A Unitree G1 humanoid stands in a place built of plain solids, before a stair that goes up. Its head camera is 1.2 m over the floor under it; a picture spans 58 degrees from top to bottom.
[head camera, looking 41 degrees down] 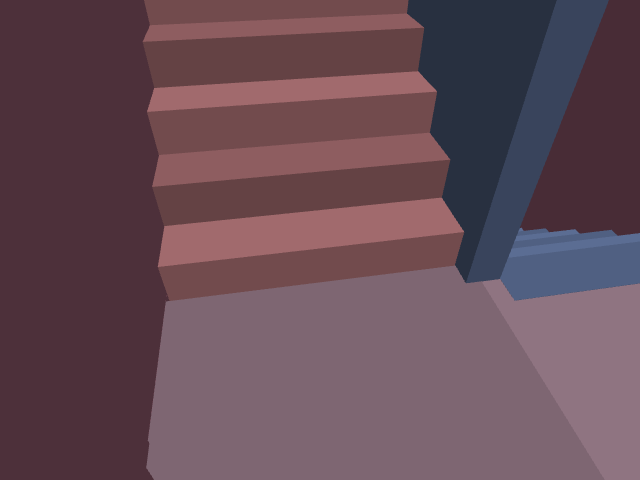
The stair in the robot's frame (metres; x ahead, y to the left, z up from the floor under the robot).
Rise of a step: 0.17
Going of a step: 0.22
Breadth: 1.10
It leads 10 degrees to the left of straight ahead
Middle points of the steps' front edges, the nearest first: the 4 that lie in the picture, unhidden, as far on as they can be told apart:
1.13 0.01 0.18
1.35 0.04 0.35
1.57 0.08 0.53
1.79 0.12 0.70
